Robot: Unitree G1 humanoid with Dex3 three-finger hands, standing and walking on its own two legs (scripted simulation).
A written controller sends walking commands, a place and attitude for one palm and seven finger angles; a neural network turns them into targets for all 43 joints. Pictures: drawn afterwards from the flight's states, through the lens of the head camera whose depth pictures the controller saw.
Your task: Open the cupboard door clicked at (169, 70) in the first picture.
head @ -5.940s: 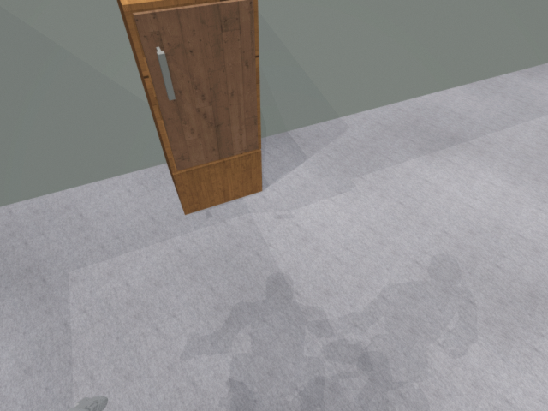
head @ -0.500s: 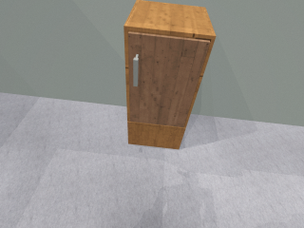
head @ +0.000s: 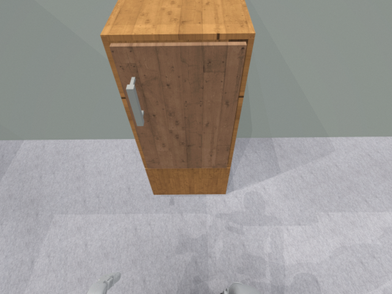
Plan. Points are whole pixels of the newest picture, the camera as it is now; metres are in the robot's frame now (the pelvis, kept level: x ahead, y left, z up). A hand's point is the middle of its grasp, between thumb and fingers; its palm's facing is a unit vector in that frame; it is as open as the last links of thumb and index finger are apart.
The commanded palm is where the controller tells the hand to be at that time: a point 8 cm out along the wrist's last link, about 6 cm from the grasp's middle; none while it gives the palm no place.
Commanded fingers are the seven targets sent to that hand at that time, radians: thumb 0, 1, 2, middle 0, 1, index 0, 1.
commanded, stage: take the last steps up to it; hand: left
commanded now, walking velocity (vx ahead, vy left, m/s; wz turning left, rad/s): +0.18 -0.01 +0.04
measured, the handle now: (136, 102) +0.65 +0.19 -0.02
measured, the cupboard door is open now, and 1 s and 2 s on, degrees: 0 0 0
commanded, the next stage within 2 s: come to a stop and stand still in 0.08 s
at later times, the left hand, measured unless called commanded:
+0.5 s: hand out of the picture +0.10 +0.17 -0.16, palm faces +0.06 -0.98 -0.17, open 7.3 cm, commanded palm none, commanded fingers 0.00 0.90 0.90 -0.20 -0.30 -0.20 -0.30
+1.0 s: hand out of the picture +0.09 +0.14 -0.13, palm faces +0.05 -0.97 -0.25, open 7.3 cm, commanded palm none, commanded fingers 0.00 0.90 0.90 -0.20 -0.30 -0.20 -0.30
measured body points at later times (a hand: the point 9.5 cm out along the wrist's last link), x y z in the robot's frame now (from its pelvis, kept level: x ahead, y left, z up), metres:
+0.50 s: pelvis +0.10 +0.01 +0.02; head +0.13 +0.02 +0.47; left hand +0.10 +0.23 -0.15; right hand +0.20 -0.21 -0.13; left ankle +0.17 +0.12 -0.72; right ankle +0.06 -0.10 -0.69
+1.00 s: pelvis +0.07 -0.04 +0.03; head +0.09 -0.06 +0.48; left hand +0.09 +0.19 -0.12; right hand +0.08 -0.29 -0.14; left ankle +0.05 +0.11 -0.69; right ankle +0.06 -0.14 -0.72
